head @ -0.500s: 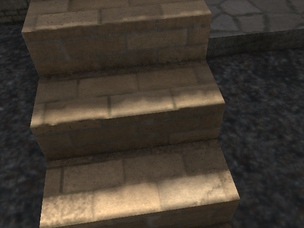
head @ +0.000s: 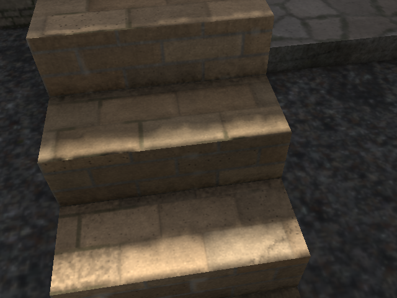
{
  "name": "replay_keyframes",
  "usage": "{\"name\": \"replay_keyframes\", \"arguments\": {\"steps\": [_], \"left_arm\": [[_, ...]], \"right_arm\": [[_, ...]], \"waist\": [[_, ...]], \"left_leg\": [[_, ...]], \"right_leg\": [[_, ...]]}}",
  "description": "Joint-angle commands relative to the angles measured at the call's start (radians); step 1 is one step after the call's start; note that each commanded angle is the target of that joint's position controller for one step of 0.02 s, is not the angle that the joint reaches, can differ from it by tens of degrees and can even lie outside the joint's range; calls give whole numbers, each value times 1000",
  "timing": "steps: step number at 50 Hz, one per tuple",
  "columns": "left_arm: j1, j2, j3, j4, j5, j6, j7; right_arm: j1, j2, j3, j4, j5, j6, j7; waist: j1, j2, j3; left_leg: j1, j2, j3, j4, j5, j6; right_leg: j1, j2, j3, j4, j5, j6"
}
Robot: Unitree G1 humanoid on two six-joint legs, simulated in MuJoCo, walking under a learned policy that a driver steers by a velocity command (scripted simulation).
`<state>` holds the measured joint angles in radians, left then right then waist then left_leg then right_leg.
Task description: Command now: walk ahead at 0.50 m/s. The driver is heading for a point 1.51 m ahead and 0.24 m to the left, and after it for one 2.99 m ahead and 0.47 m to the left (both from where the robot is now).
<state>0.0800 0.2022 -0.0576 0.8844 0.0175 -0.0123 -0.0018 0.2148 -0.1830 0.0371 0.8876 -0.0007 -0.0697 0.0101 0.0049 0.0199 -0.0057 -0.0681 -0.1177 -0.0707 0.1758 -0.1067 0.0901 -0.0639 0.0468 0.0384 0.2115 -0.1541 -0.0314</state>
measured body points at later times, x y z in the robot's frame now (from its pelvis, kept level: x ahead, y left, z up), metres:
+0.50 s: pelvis +0.00 +0.00 +0.00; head +0.01 +0.00 +0.45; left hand +0.14 +0.23 -0.12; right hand +0.11 -0.22 -0.13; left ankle -0.01 +0.06 -0.75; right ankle -0.03 -0.10 -0.75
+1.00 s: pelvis +0.00 +0.00 +0.00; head +0.01 +0.00 +0.45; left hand +0.15 +0.23 -0.12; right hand +0.11 -0.22 -0.14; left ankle -0.01 +0.06 -0.75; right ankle -0.03 -0.10 -0.75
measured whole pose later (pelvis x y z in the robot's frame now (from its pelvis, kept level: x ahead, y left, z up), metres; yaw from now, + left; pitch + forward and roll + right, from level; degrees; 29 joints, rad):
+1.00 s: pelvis +0.00 +0.00 +0.00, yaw +0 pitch +0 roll +0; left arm 0.08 0.21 -0.06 0.89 0.02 -0.01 0.00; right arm 0.21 -0.19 0.04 0.89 0.00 -0.07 0.01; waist 0.01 0.01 0.00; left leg -0.07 -0.12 -0.07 0.20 -0.12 0.09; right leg -0.06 0.04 0.04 0.23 -0.16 -0.03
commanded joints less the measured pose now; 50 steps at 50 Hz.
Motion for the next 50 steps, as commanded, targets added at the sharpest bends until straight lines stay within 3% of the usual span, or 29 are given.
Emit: {"name": "replay_keyframes", "arguments": {"steps": [1, 2, 3, 4, 5, 13, 14, 15, 20, 21, 22, 23, 26, 27, 28, 30, 31, 32, 33, 37, 38, 39, 40, 41, 45, 46, 47, 48, 50], "left_arm": [[-44, 96, 19, -52, 9, -20, 17], [-40, 86, 15, -50, 9, -23, 21], [-56, 94, 18, -62, -4, -18, 6], [-70, 104, 22, -66, 0, -17, 2], [-43, 100, 21, -51, 9, -22, 16], [-38, 98, 14, -39, 5, -25, 20], [-56, 102, 16, -53, -5, -19, 6], [-38, 107, 17, -38, 5, -23, 16], [-35, 96, 12, -32, 5, -25, 20], [-52, 103, 15, -47, -4, -19, 6], [-51, 112, 19, -48, -3, -16, 2], [-30, 105, 16, -34, 7, -22, 15], [-35, 90, 10, -31, 7, -25, 20], [-35, 95, 10, -30, 6, -25, 20], [-52, 103, 14, -45, -3, -18, 6], [-49, 112, 19, -48, -1, -15, 1], [-29, 102, 15, -34, 8, -21, 15], [-29, 87, 10, -33, 9, -24, 19], [-54, 96, 13, -48, 1, -19, 8], [-56, 106, 19, -56, 2, -13, 3], [-40, 97, 15, -44, 12, -20, 18], [-39, 87, 11, -43, 12, -22, 21], [-59, 97, 14, -56, 1, -16, 9], [-64, 112, 19, -58, 1, -13, 5], [-50, 108, 20, -58, -2, -12, 2], [-41, 101, 17, -47, 7, -18, 17], [-55, 88, 13, -51, 13, -21, 21], [-67, 97, 16, -62, 2, -15, 9], [-63, 112, 22, -63, 2, -12, 4]], "right_arm": [[12, -107, -27, -41, -3, -13, -15], [6, -112, -27, -43, -2, -14, -20], [-9, -79, -14, -54, 1, -12, -10], [-19, -60, -11, -57, -6, -13, -8], [2, -96, -24, -47, -9, -14, -21], [-8, -96, -20, -43, -4, -10, -28], [-18, -71, -10, -52, -2, -10, -13], [-4, -92, -20, -42, -5, -10, -23], [-16, -101, -20, -42, -5, -8, -29], [-25, -75, -9, -51, -1, -9, -14], [-19, -68, -9, -49, -2, -10, -9], [-3, -105, -22, -39, -5, -9, -22], [-23, -109, -21, -43, -5, -8, -29], [-23, -105, -20, -42, -5, -8, -29], [-31, -74, -8, -50, -2, -9, -14], [-16, -76, -10, -47, -1, -11, -8], [-6, -111, -23, -38, -5, -10, -22], [-13, -121, -24, -40, -5, -9, -27], [-33, -85, -13, -53, 0, -10, -10], [-15, -80, -12, -50, 0, -14, -1], [-9, -111, -23, -43, -5, -14, -15], [-16, -116, -23, -46, -5, -13, -21], [-32, -80, -11, -56, -1, -13, -8], [-28, -65, -8, -55, -2, -14, -3], [0, -86, -14, -51, 5, -13, 0], [2, -113, -24, -44, 0, -13, -14], [-20, -113, -23, -51, -7, -13, -20], [-29, -76, -10, -60, -3, -14, -8], [-13, -67, -10, -57, -2, -16, -1]], "waist": [[7, -86, -55], [10, -61, -43], [3, 45, -12], [3, 34, -7], [10, -55, -56], [8, -1, -35], [1, 80, -17], [5, -28, -52], [7, -9, -31], [1, 74, -13], [0, 46, -31], [6, -58, -66], [9, -40, -35], [9, -27, -30], [3, 66, -11], [2, 19, -47], [10, -78, -74], [11, -68, -61], [4, 16, -25], [2, -8, -51], [10, -95, -71], [12, -72, -56], [5, 27, -20], [3, 18, -26], [1, -15, -69], [9, -92, -68], [11, -70, -32], [5, 33, -13], [3, 17, -39]], "left_leg": [[29, 206, -145, -2, 136, -70], [19, 205, -143, -7, 115, -69], [-5, 189, -121, -18, 163, -78], [4, 196, -125, 3, 235, -75], [43, 214, -146, 15, 244, -71], [46, 209, -138, 18, 226, -71], [30, 195, -118, 16, 262, -76], [59, 211, -141, 24, 251, -71], [46, 209, -137, 20, 222, -69], [28, 196, -118, 17, 260, -74], [40, 199, -122, 23, 282, -75], [71, 215, -143, 31, 269, -68], [46, 211, -138, 21, 210, -63], [39, 210, -138, 20, 211, -65], [20, 195, -119, 15, 249, -73], [45, 200, -125, 27, 287, -73], [70, 215, -143, 32, 258, -65], [62, 214, -140, 28, 228, -61], [27, 196, -119, 25, 220, -66], [34, 198, -126, 31, 246, -68], [51, 212, -145, 34, 214, -61], [38, 211, -142, 30, 188, -59], [6, 194, -121, 21, 204, -67], [7, 195, -125, 24, 222, -69], [32, 194, -126, 19, 204, -75], [37, 205, -144, 14, 155, -68], [19, 208, -143, 23, 168, -62], [-4, 193, -122, 19, 202, -68], [15, 196, -126, 30, 245, -72]], "right_leg": [[4, -144, 100, -8, 74, -12], [-1, -145, 104, -14, 70, -12], [-12, -161, 117, -29, 111, -15], [-14, -163, 110, -7, 144, -22], [1, -148, 94, 15, 111, -22], [-15, -151, 103, 4, 107, -24], [-26, -162, 113, -6, 148, -23], [-7, -150, 97, 12, 120, -25], [-14, -152, 103, 1, 113, -23], [-24, -163, 113, -7, 155, -23], [-14, -163, 107, 1, 168, -23], [-1, -149, 93, 15, 132, -22], [-11, -152, 103, -1, 114, -20], [-9, -153, 103, 1, 117, -21], [-18, -165, 113, -8, 157, -22], [-5, -163, 104, 4, 176, -21], [6, -149, 92, 14, 131, -19], [-3, -150, 98, 4, 115, -17], [-20, -160, 115, -13, 136, -15], [-6, -158, 106, -1, 143, -16], [6, -146, 95, 11, 105, -16], [-1, -148, 101, 3, 94, -15], [-15, -160, 115, -12, 126, -16], [-7, -161, 111, -4, 139, -19], [6, -155, 107, -12, 117, -11], [13, -143, 97, -2, 86, -9], [-4, -148, 100, 2, 93, -14], [-15, -161, 114, -12, 126, -16], [-5, -158, 105, 3, 140, -19]]}}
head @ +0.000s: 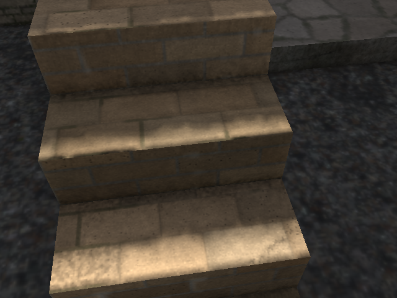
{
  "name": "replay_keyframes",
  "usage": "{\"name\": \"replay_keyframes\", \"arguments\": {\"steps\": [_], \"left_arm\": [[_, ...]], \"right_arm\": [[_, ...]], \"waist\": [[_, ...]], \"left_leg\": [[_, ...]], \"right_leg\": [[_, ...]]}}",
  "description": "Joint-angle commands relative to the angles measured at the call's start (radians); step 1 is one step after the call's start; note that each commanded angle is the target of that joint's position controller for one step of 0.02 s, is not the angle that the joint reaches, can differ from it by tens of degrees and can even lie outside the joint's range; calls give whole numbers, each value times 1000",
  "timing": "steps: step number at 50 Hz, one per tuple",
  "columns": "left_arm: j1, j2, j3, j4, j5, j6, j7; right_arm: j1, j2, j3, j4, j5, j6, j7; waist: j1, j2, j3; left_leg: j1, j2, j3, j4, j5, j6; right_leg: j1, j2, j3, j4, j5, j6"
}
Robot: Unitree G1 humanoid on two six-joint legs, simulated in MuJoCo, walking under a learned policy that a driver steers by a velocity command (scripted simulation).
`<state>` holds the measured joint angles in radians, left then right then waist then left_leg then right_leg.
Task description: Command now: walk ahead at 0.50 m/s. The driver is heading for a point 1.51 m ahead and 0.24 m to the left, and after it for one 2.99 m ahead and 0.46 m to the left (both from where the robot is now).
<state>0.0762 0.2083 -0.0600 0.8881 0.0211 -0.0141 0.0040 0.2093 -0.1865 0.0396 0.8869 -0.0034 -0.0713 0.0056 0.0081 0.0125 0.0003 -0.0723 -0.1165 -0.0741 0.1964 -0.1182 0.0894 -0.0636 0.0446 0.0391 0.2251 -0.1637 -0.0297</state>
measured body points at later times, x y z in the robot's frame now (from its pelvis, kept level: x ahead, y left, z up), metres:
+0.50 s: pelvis +0.00 +0.00 +0.00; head +0.01 +0.00 +0.45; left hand +0.15 +0.23 -0.12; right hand +0.11 -0.22 -0.13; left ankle -0.02 +0.06 -0.75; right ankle -0.03 -0.10 -0.75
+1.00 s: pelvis +0.00 +0.00 +0.00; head +0.00 +0.00 +0.44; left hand +0.07 +0.24 -0.15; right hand +0.03 -0.23 -0.15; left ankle -0.01 +0.06 -0.75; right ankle -0.03 -0.10 -0.75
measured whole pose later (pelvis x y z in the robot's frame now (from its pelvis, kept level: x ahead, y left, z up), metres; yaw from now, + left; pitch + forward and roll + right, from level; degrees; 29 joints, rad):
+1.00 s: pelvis +0.00 +0.00 +0.00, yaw +0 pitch -1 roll +0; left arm 0.18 0.21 -0.05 1.00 0.02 0.02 0.02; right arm 0.32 -0.18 0.03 0.97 0.00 -0.05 -0.02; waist 0.02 0.00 0.02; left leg -0.10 -0.12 -0.06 0.32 -0.19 0.09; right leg -0.09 0.04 0.04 0.34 -0.22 -0.03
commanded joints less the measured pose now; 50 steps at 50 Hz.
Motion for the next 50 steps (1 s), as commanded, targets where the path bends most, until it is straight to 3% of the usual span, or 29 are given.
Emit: {"name": "replay_keyframes", "arguments": {"steps": [1, 2, 4, 5, 7, 8, 11, 12, 14, 17, 18, 20, 23, 25, 26, 27, 30, 31, 33, 34, 37, 38, 40, 41, 43, 44, 45, 46, 50], "left_arm": [[-57, 102, 24, -67, -2, -10, -3], [-43, 92, 20, -55, 8, -17, 11], [-53, 83, 15, -53, 7, -20, 16], [-68, 94, 19, -67, -3, -13, 4], [-60, 106, 25, -67, -3, -10, -2], [-40, 96, 21, -54, 7, -16, 11], [-48, 85, 15, -51, 5, -21, 17], [-63, 97, 20, -63, -5, -13, 3], [-42, 100, 22, -52, 6, -16, 12], [-44, 86, 15, -48, 5, -21, 17], [-60, 96, 20, -61, -5, -14, 3], [-40, 100, 21, -49, 6, -16, 12], [-42, 86, 15, -46, 5, -21, 17], [-57, 99, 20, -58, -6, -13, 3], [-45, 109, 24, -53, -7, -11, -3], [-10, 102, 23, -33, 3, -16, 10], [3, 86, 17, -17, 6, -17, 16], [-12, 98, 23, -24, -6, -7, 1], [-4, 107, 28, -19, -6, 2, -6], [23, 93, 24, -3, 7, -3, 8], [28, 84, 21, 12, 5, -1, 16], [14, 101, 27, 7, -9, 10, 2], [23, 109, 33, 12, -9, 16, -6], [73, 95, 29, 37, -1, 12, 9], [74, 81, 25, 49, 0, 14, 18], [50, 98, 30, 41, -12, 23, 4], [54, 110, 35, 43, -12, 28, -2], [90, 99, 33, 62, 1, 24, 12], [116, 86, 30, 85, -2, 28, 23]], "right_arm": [[-5, -68, -14, -55, 2, -14, 4], [1, -99, -25, -49, -2, -14, -10], [-19, -100, -23, -53, -3, -12, -17], [-24, -66, -11, -62, 0, -12, -3], [-5, -62, -12, -57, 2, -14, 4], [4, -96, -24, -48, -1, -13, -10], [-17, -94, -21, -54, -2, -12, -18], [-23, -64, -11, -62, 0, -12, -3], [1, -91, -22, -50, -1, -13, -10], [-17, -96, -22, -54, -1, -12, -18], [-25, -67, -12, -62, 1, -12, -4], [-2, -92, -22, -50, -1, -13, -11], [-19, -97, -22, -54, -1, -12, -18], [-27, -64, -11, -60, 2, -12, -4], [-9, -64, -11, -54, 1, -11, -3], [18, -102, -26, -37, -4, -10, -16], [19, -98, -26, -31, -3, -9, -18], [20, -67, -15, -35, -1, -7, -3], [46, -64, -17, -25, -2, -6, 4], [53, -99, -29, -15, -4, -5, -11], [48, -95, -28, -10, -4, -2, -22], [60, -62, -18, -11, -4, 0, -7], [85, -56, -19, -2, -3, 1, 0], [109, -95, -32, 19, 5, 3, -16], [106, -102, -34, 24, 3, 9, -27], [114, -64, -22, 19, -1, 11, -12], [125, -48, -18, 25, -2, 12, -7], [132, -80, -31, 38, 3, 11, -22], [152, -78, -31, 56, 5, 16, -35]], "waist": [[0, 19, -57], [6, -71, -80], [8, -40, -30], [-1, 56, -13], [-2, 37, -47], [5, -55, -77], [6, -22, -39], [-1, 70, -15], [4, -40, -68], [5, -23, -42], [-2, 67, -18], [4, -42, -68], [6, -25, -43], [0, 75, -18], [-2, 62, -34], [7, -44, -74], [8, -33, -37], [-3, 61, -7], [-3, 31, -25], [12, -68, -46], [12, -36, -3], [-3, 68, 15], [-1, 39, -6], [18, -65, -39], [16, -53, 8], [-2, 54, 30], [2, 52, 27], [20, -47, 10], [19, -16, 33]], "left_leg": [[30, 195, -123, 13, 263, -71], [51, 210, -143, 16, 231, -63], [18, 204, -138, 3, 169, -62], [-2, 191, -118, 0, 217, -69], [25, 194, -122, 14, 270, -72], [54, 209, -143, 19, 245, -65], [26, 205, -138, 9, 190, -62], [4, 190, -118, 6, 231, -71], [51, 208, -142, 20, 252, -66], [34, 206, -138, 14, 205, -61], [11, 191, -118, 10, 242, -70], [54, 208, -142, 22, 257, -65], [36, 206, -138, 16, 212, -61], [12, 191, -117, 11, 252, -70], [28, 194, -119, 19, 309, -75], [66, 210, -135, 41, 320, -68], [28, 202, -120, 63, 237, -58], [1, 185, -100, 61, 252, -68], [10, 184, -103, 79, 268, -70], [20, 200, -122, 87, 243, -58], [-21, 195, -117, 87, 185, -56], [-30, 175, -97, 85, 201, -68], [-11, 177, -101, 99, 226, -68], [-1, 193, -122, 96, 192, -61], [-33, 189, -119, 89, 140, -59], [-45, 168, -98, 78, 131, -71], [-45, 167, -99, 81, 138, -74], [-37, 187, -121, 91, 155, -63], [-55, 184, -117, 89, 126, -61]], "right_leg": [[-4, -154, 103, -10, 147, -19], [5, -143, 93, 1, 110, -19], [-9, -147, 103, -14, 99, -18], [-19, -159, 114, -23, 140, -20], [-8, -155, 104, -9, 153, -21], [2, -143, 92, 4, 114, -20], [-10, -148, 104, -11, 103, -20], [-20, -158, 113, -20, 142, -21], [1, -144, 94, 5, 122, -22], [-11, -147, 103, -10, 108, -20], [-21, -158, 112, -19, 147, -20], [1, -144, 93, 5, 126, -21], [-10, -147, 103, -9, 112, -20], [-19, -158, 112, -18, 152, -21], [-6, -160, 100, 2, 187, -23], [9, -144, 81, 28, 161, -21], [-11, -143, 89, 34, 123, -19], [-29, -152, 96, 34, 152, -19], [-27, -148, 85, 55, 153, -21], [-9, -137, 76, 64, 115, -21], [-18, -143, 89, 65, 106, -23], [-41, -151, 94, 67, 132, -22], [-43, -146, 85, 79, 132, -23], [-9, -135, 80, 73, 83, -18], [-24, -138, 90, 68, 76, -15], [-51, -147, 97, 66, 94, -16], [-50, -146, 92, 70, 92, -18], [-28, -136, 84, 75, 72, -19], [-38, -138, 91, 72, 56, -20]]}}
